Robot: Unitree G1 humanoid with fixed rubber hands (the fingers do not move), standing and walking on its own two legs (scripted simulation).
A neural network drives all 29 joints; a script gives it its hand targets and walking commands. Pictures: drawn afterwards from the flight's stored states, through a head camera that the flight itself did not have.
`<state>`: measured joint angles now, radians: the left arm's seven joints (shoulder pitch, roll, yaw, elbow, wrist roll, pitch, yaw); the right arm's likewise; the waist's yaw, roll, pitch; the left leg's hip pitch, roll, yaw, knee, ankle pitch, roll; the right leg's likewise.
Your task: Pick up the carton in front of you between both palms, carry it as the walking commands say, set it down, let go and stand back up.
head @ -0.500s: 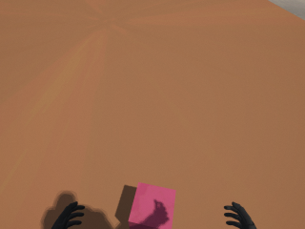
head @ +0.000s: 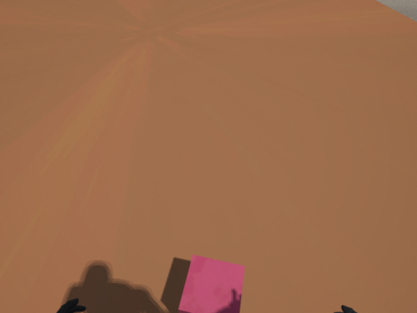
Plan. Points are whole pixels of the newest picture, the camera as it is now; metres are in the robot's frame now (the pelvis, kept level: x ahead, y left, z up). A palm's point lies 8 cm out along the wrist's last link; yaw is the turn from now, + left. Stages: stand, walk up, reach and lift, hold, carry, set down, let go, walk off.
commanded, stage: stand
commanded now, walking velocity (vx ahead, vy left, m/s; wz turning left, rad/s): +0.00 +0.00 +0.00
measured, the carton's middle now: (212, 296) +0.37 -0.01 -0.65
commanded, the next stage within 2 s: none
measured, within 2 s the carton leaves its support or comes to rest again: neither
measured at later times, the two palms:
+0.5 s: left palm out of the picture +0.08 +0.30 -0.09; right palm out of the picture +0.10 -0.30 -0.09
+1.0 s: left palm out of the picture +0.06 +0.31 -0.09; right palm out of the picture +0.07 -0.31 -0.10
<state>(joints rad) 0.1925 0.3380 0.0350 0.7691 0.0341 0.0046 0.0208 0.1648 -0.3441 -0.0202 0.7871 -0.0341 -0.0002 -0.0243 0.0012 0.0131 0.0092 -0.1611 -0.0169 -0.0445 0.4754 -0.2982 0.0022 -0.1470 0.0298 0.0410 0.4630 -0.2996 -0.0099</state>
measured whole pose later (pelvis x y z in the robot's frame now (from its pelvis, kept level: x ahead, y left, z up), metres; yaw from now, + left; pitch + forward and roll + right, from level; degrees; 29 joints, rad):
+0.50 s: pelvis -0.01 +0.00 +0.01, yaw +0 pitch -2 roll +0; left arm 0.17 0.36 0.02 0.92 0.02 0.00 0.02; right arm 0.14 -0.37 0.00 0.93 -0.03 -0.01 -0.02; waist 0.00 0.01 0.02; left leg -0.12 -0.01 -0.04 0.40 -0.24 0.00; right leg -0.10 0.02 0.04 0.39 -0.24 -0.01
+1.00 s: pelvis -0.02 +0.00 +0.01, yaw +0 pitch -3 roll +0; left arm 0.14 0.38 0.01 1.00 0.02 -0.01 0.01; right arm 0.13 -0.38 0.00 1.01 -0.02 -0.02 -0.02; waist 0.00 0.01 0.02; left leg -0.11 -0.01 -0.04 0.35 -0.20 0.00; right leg -0.10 0.02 0.04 0.35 -0.20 -0.01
